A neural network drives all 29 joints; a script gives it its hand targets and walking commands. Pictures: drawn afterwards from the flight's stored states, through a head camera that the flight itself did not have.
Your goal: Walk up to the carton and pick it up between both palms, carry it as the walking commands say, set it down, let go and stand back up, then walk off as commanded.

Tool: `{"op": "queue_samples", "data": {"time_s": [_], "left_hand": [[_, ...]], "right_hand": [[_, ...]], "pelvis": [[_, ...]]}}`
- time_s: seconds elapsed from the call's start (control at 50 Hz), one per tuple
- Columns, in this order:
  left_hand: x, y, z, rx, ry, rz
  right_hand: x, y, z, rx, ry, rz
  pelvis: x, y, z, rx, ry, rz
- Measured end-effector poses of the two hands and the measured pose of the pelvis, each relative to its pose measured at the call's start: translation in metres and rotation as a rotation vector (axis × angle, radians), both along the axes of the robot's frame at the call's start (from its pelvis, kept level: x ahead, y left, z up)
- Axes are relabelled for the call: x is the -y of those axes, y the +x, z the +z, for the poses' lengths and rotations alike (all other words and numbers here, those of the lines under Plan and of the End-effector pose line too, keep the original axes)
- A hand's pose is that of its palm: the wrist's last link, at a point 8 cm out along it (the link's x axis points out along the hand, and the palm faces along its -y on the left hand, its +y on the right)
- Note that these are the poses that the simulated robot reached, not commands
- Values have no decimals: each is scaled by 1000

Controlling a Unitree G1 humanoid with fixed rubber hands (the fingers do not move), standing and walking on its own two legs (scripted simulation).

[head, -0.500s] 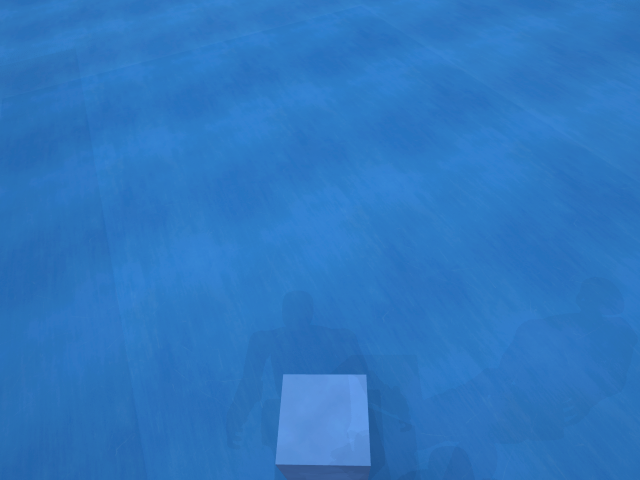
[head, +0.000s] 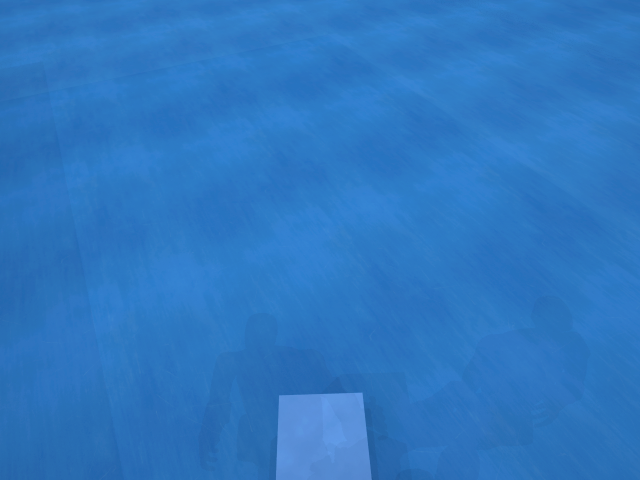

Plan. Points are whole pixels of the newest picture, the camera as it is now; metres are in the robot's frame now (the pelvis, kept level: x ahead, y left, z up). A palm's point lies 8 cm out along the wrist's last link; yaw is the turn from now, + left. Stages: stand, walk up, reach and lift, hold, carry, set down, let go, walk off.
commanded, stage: walk up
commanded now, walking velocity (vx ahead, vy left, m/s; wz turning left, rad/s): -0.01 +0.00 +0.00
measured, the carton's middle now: (321, 451) +0.33 +0.03 -0.64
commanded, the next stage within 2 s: stand in 0.96 s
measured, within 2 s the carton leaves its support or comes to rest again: neither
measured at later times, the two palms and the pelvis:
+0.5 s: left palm out of the picture -0.02 +0.25 -0.14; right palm out of the picture +0.03 -0.25 -0.12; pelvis -0.05 +0.00 +0.00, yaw +0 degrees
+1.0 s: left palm out of the picture -0.07 +0.22 -0.14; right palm out of the picture -0.02 -0.26 -0.13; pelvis -0.09 -0.01 +0.00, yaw -1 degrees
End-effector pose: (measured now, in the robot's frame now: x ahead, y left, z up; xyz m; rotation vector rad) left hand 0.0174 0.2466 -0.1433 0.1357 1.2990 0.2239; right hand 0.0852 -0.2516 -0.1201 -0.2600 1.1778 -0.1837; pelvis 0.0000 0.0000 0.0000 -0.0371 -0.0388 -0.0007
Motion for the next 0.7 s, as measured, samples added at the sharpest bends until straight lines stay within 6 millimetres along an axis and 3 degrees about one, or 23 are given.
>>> {"op": "queue_samples", "data": {"time_s": [0.26,0.5,0.7], "left_hand": [[20,-13,6,28,23,-5],[-3,-37,-2,57,8,-10],[2,-68,1,16,-11,-10]], "right_hand": [[16,-18,-8,24,39,-6],[3,-51,3,41,3,-11],[6,-81,4,12,3,-10]], "pelvis": [[20,-19,-2,26,36,-7],[1,-49,-3,68,17,-6],[3,-74,1,45,19,-6]]}}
